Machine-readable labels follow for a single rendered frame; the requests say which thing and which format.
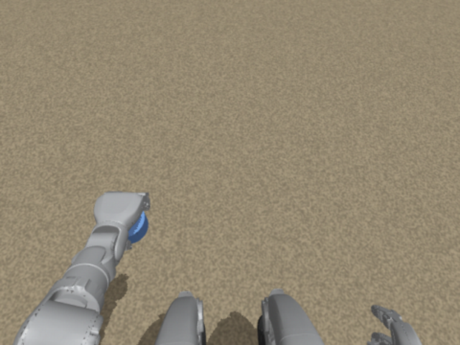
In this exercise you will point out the left robot arm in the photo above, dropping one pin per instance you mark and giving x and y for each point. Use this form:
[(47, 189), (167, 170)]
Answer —
[(69, 314)]

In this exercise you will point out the tin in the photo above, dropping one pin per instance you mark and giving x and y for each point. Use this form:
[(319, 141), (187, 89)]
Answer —
[(139, 229)]

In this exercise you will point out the right robot hand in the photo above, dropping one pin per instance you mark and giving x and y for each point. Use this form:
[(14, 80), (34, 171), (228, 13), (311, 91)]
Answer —
[(402, 333)]

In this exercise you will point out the left robot hand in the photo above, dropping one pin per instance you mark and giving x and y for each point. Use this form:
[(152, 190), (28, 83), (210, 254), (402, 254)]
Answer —
[(124, 208)]

